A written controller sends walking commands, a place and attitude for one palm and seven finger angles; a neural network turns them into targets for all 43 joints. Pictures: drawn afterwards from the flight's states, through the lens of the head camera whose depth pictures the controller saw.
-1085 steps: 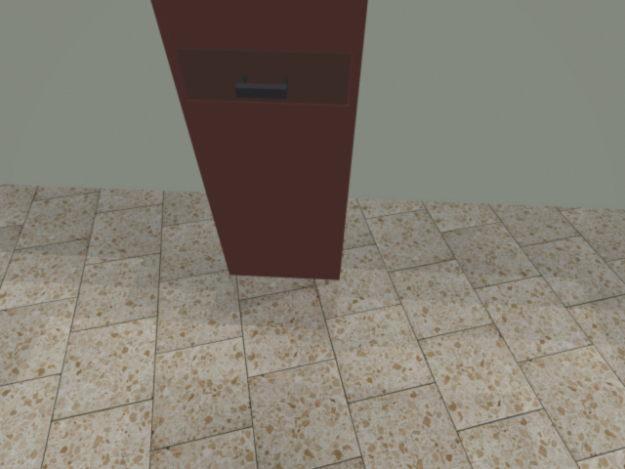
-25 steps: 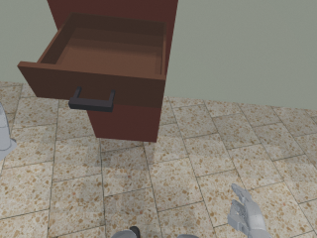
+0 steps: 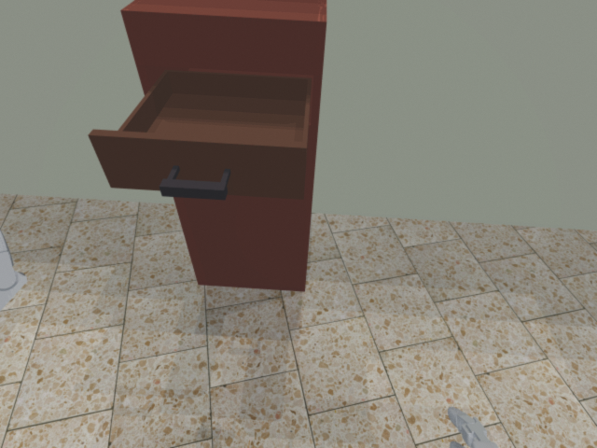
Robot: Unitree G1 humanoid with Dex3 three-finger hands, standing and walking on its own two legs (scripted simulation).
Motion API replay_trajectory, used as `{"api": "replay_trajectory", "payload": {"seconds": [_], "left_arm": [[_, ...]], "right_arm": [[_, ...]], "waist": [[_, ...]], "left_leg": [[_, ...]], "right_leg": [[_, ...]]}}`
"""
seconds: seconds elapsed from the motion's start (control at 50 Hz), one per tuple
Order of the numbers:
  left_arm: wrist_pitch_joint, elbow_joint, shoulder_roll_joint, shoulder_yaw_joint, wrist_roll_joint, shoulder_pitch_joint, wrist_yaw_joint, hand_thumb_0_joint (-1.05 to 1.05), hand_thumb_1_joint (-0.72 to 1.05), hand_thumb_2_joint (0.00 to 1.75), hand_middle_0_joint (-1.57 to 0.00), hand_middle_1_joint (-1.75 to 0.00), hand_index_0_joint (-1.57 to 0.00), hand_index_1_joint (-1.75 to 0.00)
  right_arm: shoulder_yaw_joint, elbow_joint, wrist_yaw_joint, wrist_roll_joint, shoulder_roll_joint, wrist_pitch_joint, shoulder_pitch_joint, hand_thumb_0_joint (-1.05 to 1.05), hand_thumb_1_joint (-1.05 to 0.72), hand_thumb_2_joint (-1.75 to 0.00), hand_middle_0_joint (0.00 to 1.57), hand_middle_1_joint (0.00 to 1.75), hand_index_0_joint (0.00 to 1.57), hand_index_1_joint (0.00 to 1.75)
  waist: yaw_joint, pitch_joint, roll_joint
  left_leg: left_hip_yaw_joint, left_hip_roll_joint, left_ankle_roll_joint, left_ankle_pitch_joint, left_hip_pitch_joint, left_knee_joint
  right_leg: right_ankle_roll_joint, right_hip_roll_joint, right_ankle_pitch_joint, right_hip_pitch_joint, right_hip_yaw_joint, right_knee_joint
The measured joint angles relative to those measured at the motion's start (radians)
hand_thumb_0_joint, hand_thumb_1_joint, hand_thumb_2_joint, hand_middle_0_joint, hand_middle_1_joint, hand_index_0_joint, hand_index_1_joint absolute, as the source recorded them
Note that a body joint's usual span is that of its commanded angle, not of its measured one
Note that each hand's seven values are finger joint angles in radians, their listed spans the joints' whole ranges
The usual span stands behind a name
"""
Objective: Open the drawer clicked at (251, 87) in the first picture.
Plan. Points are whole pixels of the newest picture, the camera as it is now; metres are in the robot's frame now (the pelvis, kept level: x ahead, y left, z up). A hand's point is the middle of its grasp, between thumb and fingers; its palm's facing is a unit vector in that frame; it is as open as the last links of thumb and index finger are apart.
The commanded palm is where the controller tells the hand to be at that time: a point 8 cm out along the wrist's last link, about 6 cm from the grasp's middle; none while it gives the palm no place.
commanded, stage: stop stepping back and stand still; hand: left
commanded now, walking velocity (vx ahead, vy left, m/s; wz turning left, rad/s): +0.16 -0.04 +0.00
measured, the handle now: (197, 181) +0.55 +0.20 +0.06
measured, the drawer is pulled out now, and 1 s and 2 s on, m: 0.30 0.30 0.30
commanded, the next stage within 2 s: let the arm hang, fingers relaxed in 0.16 s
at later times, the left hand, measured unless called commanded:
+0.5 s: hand out of the picture +0.12 +0.18 -0.14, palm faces +0.01 -0.96 -0.27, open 7.4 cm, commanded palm none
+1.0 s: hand out of the picture -0.01 +0.17 -0.16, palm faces +0.09 -0.97 -0.24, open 7.3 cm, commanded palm none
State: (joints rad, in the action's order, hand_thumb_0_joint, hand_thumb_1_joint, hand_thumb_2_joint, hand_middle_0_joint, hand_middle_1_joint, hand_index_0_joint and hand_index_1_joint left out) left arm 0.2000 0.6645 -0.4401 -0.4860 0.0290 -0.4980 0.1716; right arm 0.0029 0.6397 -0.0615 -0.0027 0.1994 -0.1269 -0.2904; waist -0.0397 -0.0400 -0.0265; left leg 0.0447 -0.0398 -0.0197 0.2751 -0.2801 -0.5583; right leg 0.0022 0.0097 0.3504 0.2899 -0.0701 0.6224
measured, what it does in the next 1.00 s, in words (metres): stands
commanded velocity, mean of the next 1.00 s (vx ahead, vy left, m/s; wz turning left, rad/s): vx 0.02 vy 0.01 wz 0.00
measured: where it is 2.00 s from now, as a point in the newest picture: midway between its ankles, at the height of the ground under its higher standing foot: outside the picture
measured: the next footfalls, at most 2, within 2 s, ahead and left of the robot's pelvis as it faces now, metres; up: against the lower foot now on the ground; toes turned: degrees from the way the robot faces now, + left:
none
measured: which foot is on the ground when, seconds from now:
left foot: down 0.00-1.00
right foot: down 0.00-1.00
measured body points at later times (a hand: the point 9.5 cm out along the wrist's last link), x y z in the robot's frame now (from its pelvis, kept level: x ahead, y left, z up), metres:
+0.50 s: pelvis +0.00 -0.01 -0.01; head +0.01 -0.04 +0.43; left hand +0.11 +0.23 -0.12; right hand +0.13 -0.25 -0.15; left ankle +0.03 +0.12 -0.73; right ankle +0.02 -0.11 -0.74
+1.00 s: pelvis +0.01 -0.01 +0.01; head +0.03 -0.03 +0.46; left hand -0.01 +0.22 -0.14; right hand +0.02 -0.22 -0.16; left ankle +0.02 +0.11 -0.73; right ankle +0.02 -0.11 -0.73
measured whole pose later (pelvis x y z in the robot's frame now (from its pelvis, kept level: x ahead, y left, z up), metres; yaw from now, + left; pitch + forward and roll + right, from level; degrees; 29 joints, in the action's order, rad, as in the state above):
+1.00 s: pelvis +0.01 -0.01 +0.01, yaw +4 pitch -2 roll +0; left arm -0.01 -1.14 -0.16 0.00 -0.01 -0.26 0.03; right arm 0.00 1.11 -0.03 0.01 0.15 0.02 -0.27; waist -0.01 0.07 0.04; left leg 0.00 0.00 0.00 0.19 -0.18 -0.40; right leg 0.03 -0.04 0.20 0.17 0.01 0.40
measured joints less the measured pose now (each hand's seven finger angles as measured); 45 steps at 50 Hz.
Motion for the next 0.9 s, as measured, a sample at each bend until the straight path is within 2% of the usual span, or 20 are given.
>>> {"api": "replay_trajectory", "payload": {"seconds": [0.04, 0.08, 0.16, 0.22, 0.26, 0.28, 0.32, 0.38, 0.42, 0.44, 0.48, 0.52, 0.54, 0.58, 0.62, 0.7, 0.76, 0.9], "left_arm": [[0.008, 0.012, -0.013, -0.006, -0.002, -0.008, -0.001, 0.01, 0.89, 0.9, -0.21, -0.3, -0.21, -0.3], [0.018, 0.019, -0.016, -0.004, 0.001, -0.008, -0.005, 0.01, 0.89, 0.9, -0.21, -0.3, -0.21, -0.3], [0.042, 0.015, -0.002, 0.009, 0.004, 0.005, -0.01, 0.01, 0.89, 0.9, -0.21, -0.3, -0.21, -0.3], [0.049, 0.001, 0.007, 0.005, 0.006, 0.006, -0.008, 0.01, 0.89, 0.9, -0.21, -0.3, -0.21, -0.3], [0.046, 0.003, 0.013, 0.005, 0.01, 0.004, -0.005, 0.01, 0.89, 0.9, -0.21, -0.3, -0.21, -0.3], [0.061, -0.049, 0.013, 0.034, -0.008, 0.029, -0.017, 0.01, 0.89, 0.9, -0.21, -0.3, -0.21, -0.3], [-0.008, -0.267, 0.036, 0.144, -0.04, 0.122, -0.069, 0.0, 0.89, 0.9, -0.21, -0.3, -0.21, -0.3], [-0.17, -0.705, 0.115, 0.287, -0.053, 0.241, -0.118, 0.0, 0.9, 0.9, -0.2, -0.3, -0.2, -0.3], [-0.243, -0.973, 0.16, 0.358, -0.053, 0.281, -0.137, 0.0, 0.91, 0.9, -0.19, -0.3, -0.19, -0.3], [-0.263, -1.085, 0.18, 0.391, -0.053, 0.284, -0.147, 0.0, 0.91, 0.9, -0.19, -0.3, -0.19, -0.3], [-0.273, -1.259, 0.212, 0.452, -0.054, 0.261, -0.164, 0.0, 0.91, 0.9, -0.19, -0.3, -0.19, -0.3], [-0.277, -1.418, 0.272, 0.507, -0.055, 0.239, -0.179, 0.01, 0.92, 0.9, -0.2, -0.3, -0.19, -0.3], [-0.269, -1.468, 0.296, 0.494, -0.043, 0.227, -0.166, 0.0, 0.94, 0.9, -0.2, -0.3, -0.2, -0.3], [-0.249, -1.533, 0.29, 0.467, -0.043, 0.216, -0.151, -0.03, 1.01, 0.9, -0.21, -0.3, -0.21, -0.3], [-0.24, -1.589, 0.271, 0.46, -0.044, 0.203, -0.152, -0.03, 1.03, 0.9, -0.21, -0.3, -0.21, -0.3], [-0.243, -1.691, 0.24, 0.457, -0.039, 0.191, -0.148, -0.02, 1.0, 0.9, -0.21, -0.3, -0.21, -0.3], [-0.237, -1.745, 0.235, 0.463, -0.037, 0.183, -0.148, -0.01, 0.97, 0.9, -0.2, -0.3, -0.2, -0.3], [-0.221, -1.807, 0.257, 0.478, -0.035, 0.201, -0.143, 0.0, 0.93, 0.9, -0.2, -0.3, -0.2, -0.3]], "right_arm": [[0.01, -0.003, 0.008, 0.001, -0.012, -0.008, 0.005, 0.01, -0.9, -0.9, 0.2, 0.3, 0.2, 0.3], [0.014, 0.002, 0.017, 0.002, -0.017, -0.005, 0.012, 0.01, -0.9, -0.9, 0.2, 0.3, 0.2, 0.3], [0.007, 0.025, 0.029, 0.0, -0.009, 0.014, 0.03, 0.01, -0.9, -0.9, 0.21, 0.3, 0.2, 0.3], [0.008, 0.022, 0.026, 0.002, 0.001, 0.023, 0.035, 0.01, -0.9, -0.9, 0.21, 0.3, 0.2, 0.3], [0.003, 0.004, 0.02, 0.004, 0.019, 0.02, 0.034, 0.01, -0.9, -0.9, 0.21, 0.3, 0.2, 0.3], [-0.01, 0.021, 0.034, 0.004, 0.031, -0.003, 0.041, 0.01, -0.9, -0.9, 0.21, 0.3, 0.2, 0.3], [-0.029, 0.071, 0.059, 0.01, 0.059, 0.009, 0.069, 0.01, -0.9, -0.9, 0.2, 0.3, 0.2, 0.3], [-0.024, 0.121, 0.062, 0.035, 0.077, 0.062, 0.102, 0.01, -0.9, -0.9, 0.2, 0.3, 0.2, 0.3], [-0.01, 0.134, 0.063, 0.044, 0.067, 0.089, 0.112, 0.01, -0.9, -0.9, 0.2, 0.3, 0.2, 0.3], [-0.002, 0.138, 0.064, 0.044, 0.059, 0.1, 0.115, 0.01, -0.9, -0.9, 0.2, 0.3, 0.2, 0.3], [0.007, 0.149, 0.066, 0.034, 0.035, 0.12, 0.118, 0.01, -0.9, -0.9, 0.2, 0.3, 0.2, 0.3], [0.0, 0.18, 0.067, 0.027, 0.029, 0.141, 0.115, 0.01, -0.9, -0.9, 0.2, 0.3, 0.2, 0.3], [-0.005, 0.199, 0.065, 0.025, 0.025, 0.149, 0.104, 0.01, -0.9, -0.9, 0.2, 0.3, 0.2, 0.3], [-0.011, 0.246, 0.059, 0.022, 0.015, 0.159, 0.074, 0.01, -0.9, -0.9, 0.2, 0.3, 0.2, 0.3], [-0.016, 0.293, 0.051, 0.021, 0.006, 0.164, 0.043, 0.01, -0.9, -0.9, 0.2, 0.3, 0.2, 0.3], [-0.013, 0.38, 0.039, 0.023, -0.019, 0.17, 0.011, 0.01, -0.91, -0.9, 0.2, 0.3, 0.2, 0.3], [-0.01, 0.418, 0.036, 0.019, -0.028, 0.164, -0.001, 0.01, -0.9, -0.9, 0.2, 0.3, 0.2, 0.3], [-0.008, 0.463, 0.032, 0.014, -0.04, 0.15, 0.005, 0.01, -0.9, -0.9, 0.2, 0.3, 0.2, 0.3]], "waist": [[0.003, 0.011, 0.009], [0.009, 0.015, 0.027], [0.027, 0.022, 0.032], [0.027, 0.025, 0.024], [0.024, 0.029, 0.045], [0.025, 0.023, 0.055], [0.032, 0.006, 0.066], [0.011, -0.006, 0.082], [0.003, 0.011, 0.069], [0.001, 0.024, 0.059], [0.003, 0.048, 0.021], [-0.009, 0.088, 0.038], [-0.009, 0.103, 0.046], [0.009, 0.126, 0.054], [0.024, 0.137, 0.059], [0.05, 0.147, 0.044], [0.053, 0.143, 0.05], [0.04, 0.125, 0.064]], "left_leg": [[-0.007, -0.01, -0.005, 0.004, -0.009, -0.014], [-0.021, -0.018, 0.009, 0.052, -0.03, -0.054], [-0.021, 0.006, 0.022, 0.125, -0.102, -0.27], [0.011, 0.009, 0.031, 0.076, -0.063, -0.152], [0.0, -0.002, 0.042, 0.023, -0.01, -0.006], [-0.008, 0.0, 0.035, -0.009, -0.03, -0.009], [-0.011, 0.029, 0.034, -0.006, -0.074, -0.055], [-0.027, 0.067, 0.045, -0.008, -0.091, -0.059], [-0.023, 0.076, 0.041, -0.014, -0.079, -0.051], [-0.017, 0.075, 0.034, -0.013, -0.074, -0.054], [0.004, 0.077, 0.017, 0.005, -0.077, -0.083], [-0.024, 0.06, 0.014, 0.072, -0.072, -0.114], [-0.046, 0.053, 0.015, 0.098, -0.073, -0.127], [-0.07, 0.039, 0.02, 0.104, -0.061, -0.132], [-0.078, 0.029, 0.022, 0.009, -0.023, -0.058], [-0.071, 0.03, 0.012, -0.032, 0.022, 0.032], [-0.064, 0.033, 0.015, -0.055, 0.047, 0.091], [-0.048, 0.038, 0.02, -0.081, 0.09, 0.151]], "right_leg": [[0.03, -0.016, -0.04, -0.014, -0.004, -0.034], [0.052, -0.031, -0.048, -0.014, -0.014, -0.043], [0.061, -0.027, -0.056, -0.033, -0.015, -0.074], [0.05, -0.015, -0.061, -0.054, -0.015, -0.095], [0.041, -0.024, -0.049, -0.056, -0.027, -0.084], [0.027, -0.017, -0.036, -0.027, -0.036, -0.041], [0.001, 0.002, 0.058, 0.057, 0.004, 0.123], [-0.023, -0.001, 0.184, 0.146, 0.086, 0.34], [-0.026, 0.0, 0.186, 0.144, 0.107, 0.324], [-0.024, 0.002, 0.145, 0.122, 0.108, 0.258], [-0.001, 0.007, 0.032, 0.073, 0.132, 0.099], [0.026, -0.017, 0.006, 0.056, 0.11, 0.097], [0.033, -0.029, -0.004, 0.04, 0.092, 0.075], [0.043, -0.049, -0.03, 0.004, 0.062, 0.015], [0.046, -0.062, -0.053, -0.021, 0.043, -0.034], [0.04, -0.059, -0.098, -0.065, 0.052, -0.125], [0.037, -0.056, -0.128, -0.086, 0.059, -0.181], [0.031, -0.049, -0.148, -0.117, 0.076, -0.223]]}}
